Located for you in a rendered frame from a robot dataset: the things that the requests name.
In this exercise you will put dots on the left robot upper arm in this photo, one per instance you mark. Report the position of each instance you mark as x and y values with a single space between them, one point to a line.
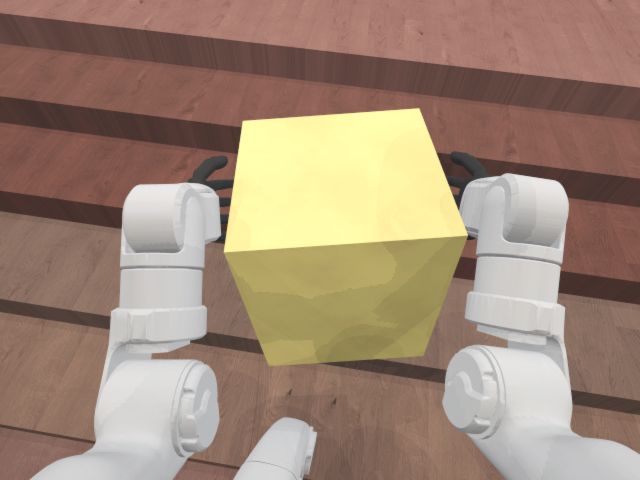
152 415

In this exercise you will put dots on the carton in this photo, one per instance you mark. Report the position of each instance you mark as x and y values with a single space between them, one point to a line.
343 235

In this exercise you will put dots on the left robot forearm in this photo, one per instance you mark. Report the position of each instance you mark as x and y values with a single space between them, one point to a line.
165 228

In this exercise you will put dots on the robot right hand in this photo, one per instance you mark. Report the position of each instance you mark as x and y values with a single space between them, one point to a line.
473 166

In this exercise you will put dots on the left robot thigh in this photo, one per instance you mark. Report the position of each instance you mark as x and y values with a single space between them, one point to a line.
283 453

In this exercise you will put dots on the right robot upper arm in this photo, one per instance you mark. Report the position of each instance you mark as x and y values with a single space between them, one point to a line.
515 405

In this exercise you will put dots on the right robot forearm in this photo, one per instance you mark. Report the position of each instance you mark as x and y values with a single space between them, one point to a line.
520 224

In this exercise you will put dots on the robot left hand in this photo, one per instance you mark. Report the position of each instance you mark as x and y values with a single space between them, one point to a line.
203 172

